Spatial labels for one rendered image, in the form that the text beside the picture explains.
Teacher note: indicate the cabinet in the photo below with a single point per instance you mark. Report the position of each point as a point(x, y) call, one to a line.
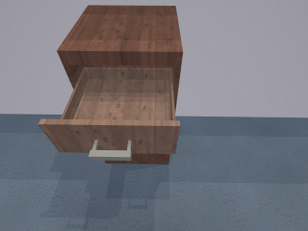
point(125, 36)

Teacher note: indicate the drawer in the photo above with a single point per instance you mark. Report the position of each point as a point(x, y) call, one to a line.
point(115, 105)

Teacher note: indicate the handle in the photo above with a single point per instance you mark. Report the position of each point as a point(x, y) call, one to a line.
point(110, 155)

